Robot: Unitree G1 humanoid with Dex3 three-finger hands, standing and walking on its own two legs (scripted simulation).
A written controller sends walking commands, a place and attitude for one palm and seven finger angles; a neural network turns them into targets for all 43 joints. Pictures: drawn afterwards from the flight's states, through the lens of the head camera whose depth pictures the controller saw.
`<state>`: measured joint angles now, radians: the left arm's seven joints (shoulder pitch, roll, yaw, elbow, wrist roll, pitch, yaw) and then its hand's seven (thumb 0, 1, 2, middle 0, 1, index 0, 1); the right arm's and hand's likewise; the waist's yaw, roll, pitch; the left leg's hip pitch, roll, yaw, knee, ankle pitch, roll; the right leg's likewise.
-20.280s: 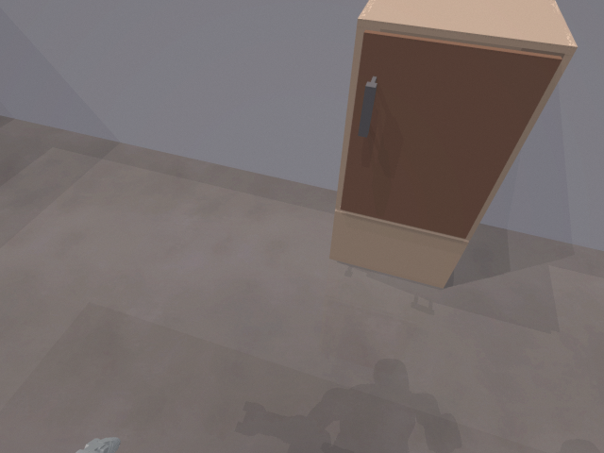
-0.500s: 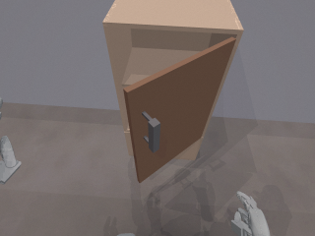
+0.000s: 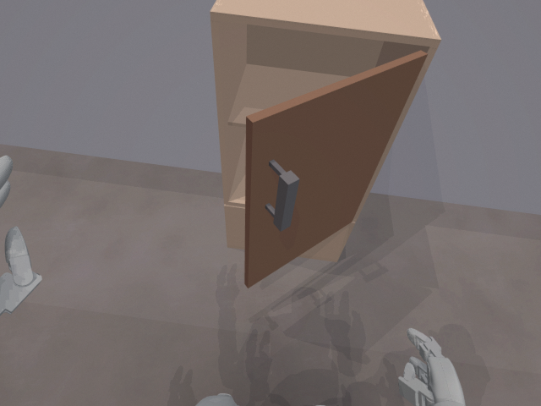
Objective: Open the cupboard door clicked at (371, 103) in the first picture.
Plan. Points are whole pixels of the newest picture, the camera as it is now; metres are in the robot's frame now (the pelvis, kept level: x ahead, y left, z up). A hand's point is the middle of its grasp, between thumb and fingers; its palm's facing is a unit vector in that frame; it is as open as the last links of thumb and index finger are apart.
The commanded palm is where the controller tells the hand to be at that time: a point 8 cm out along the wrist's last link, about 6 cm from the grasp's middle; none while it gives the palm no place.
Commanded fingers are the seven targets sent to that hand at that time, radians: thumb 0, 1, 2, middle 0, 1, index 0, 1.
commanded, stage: step back with the hand held close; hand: left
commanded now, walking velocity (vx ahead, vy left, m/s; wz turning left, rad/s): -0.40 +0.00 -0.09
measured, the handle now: (278, 195) +0.48 +0.02 -0.01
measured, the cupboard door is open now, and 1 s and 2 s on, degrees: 43 43 43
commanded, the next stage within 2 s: stop stepping back and stand still in 0.02 s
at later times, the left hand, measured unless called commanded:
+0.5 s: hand out of the picture +0.12 +0.25 +0.18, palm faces +0.35 -0.83 -0.42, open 7.4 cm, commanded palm +0.07 +0.29 +0.19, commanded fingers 0.00 0.90 0.90 -0.20 -0.30 -0.20 -0.30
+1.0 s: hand out of the picture +0.10 +0.23 +0.15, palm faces +0.32 -0.82 -0.48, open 7.4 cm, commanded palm none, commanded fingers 0.00 0.90 0.90 -0.20 -0.30 -0.20 -0.30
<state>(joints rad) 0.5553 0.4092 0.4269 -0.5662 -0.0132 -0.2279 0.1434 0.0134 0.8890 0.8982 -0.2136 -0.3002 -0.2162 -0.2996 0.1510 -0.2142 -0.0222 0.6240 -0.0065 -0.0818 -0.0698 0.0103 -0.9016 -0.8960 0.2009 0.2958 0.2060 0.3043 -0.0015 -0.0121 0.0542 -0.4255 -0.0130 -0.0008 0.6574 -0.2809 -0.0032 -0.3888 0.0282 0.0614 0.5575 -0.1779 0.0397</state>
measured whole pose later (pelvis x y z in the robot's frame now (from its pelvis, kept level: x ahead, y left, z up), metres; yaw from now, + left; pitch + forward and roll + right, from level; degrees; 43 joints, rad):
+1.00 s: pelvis -0.13 -0.01 +0.01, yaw -4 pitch -1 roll +0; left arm 0.44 0.38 0.34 -0.26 0.01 -0.20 0.11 0.01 0.89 0.90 -0.21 -0.30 -0.21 -0.30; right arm 0.24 -0.26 -0.03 0.75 -0.01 -0.16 -0.05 0.01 -0.90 -0.90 0.20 0.30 0.20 0.30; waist 0.00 0.03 -0.02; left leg -0.27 0.03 0.00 0.53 -0.22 -0.02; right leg -0.21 0.05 -0.09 0.51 -0.28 -0.08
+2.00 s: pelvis -0.15 +0.01 +0.02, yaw -3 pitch -2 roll +0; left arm 0.24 0.14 0.02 1.14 0.01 0.00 0.03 0.01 0.93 0.90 -0.20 -0.30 -0.20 -0.30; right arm 0.28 -0.14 0.00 1.13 -0.03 0.00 -0.03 0.01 -0.92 -0.90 0.20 0.29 0.20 0.30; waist -0.01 0.02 0.03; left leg -0.22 -0.02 -0.01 0.41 -0.15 0.01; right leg -0.18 0.00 -0.10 0.44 -0.23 -0.05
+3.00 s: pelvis -0.13 +0.00 +0.01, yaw -7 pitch -1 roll -1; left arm 0.26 0.14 0.06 1.12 0.02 0.04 0.02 0.00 0.91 0.90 -0.20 -0.30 -0.20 -0.30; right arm 0.25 -0.15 -0.03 1.10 -0.02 0.03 -0.05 0.00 -0.91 -0.90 0.20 0.29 0.20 0.30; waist 0.00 0.03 0.07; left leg -0.24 0.06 0.04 0.53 -0.26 -0.02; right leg -0.18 0.08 -0.05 0.47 -0.27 -0.08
